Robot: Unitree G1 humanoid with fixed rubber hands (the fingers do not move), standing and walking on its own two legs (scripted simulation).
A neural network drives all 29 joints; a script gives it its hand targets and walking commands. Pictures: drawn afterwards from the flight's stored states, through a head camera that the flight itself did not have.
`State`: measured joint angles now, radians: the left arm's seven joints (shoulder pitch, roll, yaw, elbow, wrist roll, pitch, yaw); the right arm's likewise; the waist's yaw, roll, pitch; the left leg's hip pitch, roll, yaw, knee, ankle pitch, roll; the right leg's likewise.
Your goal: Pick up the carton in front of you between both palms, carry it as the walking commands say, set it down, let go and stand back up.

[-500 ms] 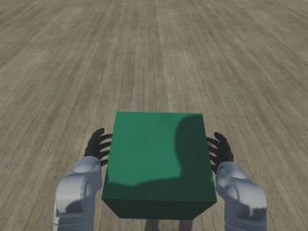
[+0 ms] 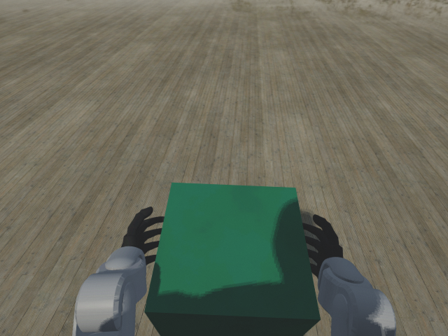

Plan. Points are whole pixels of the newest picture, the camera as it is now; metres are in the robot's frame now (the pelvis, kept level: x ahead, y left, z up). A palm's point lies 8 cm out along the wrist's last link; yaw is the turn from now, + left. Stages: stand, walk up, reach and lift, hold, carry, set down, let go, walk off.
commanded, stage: carry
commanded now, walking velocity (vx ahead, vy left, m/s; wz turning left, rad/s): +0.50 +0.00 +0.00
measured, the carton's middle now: (229, 272) +0.25 +0.00 +0.03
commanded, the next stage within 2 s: hold in 1.72 s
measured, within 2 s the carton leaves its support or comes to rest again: neither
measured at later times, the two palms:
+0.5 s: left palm (180, 160) +0.46 +0.12 +0.11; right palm (315, 172) +0.46 -0.18 +0.10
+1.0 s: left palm (170, 168) +0.46 +0.15 +0.09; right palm (304, 176) +0.46 -0.15 +0.08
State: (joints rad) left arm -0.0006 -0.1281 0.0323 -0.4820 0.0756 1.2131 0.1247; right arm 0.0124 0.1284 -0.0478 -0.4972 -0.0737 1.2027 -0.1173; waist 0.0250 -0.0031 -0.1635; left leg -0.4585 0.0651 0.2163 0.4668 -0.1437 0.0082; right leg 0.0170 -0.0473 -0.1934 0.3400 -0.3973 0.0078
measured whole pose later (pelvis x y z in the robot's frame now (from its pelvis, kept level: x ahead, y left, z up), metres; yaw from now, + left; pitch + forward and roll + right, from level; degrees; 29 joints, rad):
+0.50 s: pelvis +0.22 -0.02 +0.00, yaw +0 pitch +3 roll -1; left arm -0.04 -0.13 0.05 -0.45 0.08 1.23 0.11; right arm -0.05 0.13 -0.06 -0.46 -0.09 1.24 -0.12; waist 0.00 0.07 -0.14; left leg -0.13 0.10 0.15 0.48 -0.39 -0.05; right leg -0.35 -0.03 -0.24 0.46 -0.16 -0.07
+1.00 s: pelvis +0.22 -0.01 +0.00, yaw +1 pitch +1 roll -1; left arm -0.04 -0.13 0.05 -0.37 0.11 1.20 0.10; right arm -0.03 0.13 -0.06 -0.38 -0.11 1.20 -0.10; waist 0.00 0.03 -0.14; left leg -0.12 0.07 0.15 0.53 -0.42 -0.02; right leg -0.35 -0.08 -0.23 0.55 -0.21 -0.03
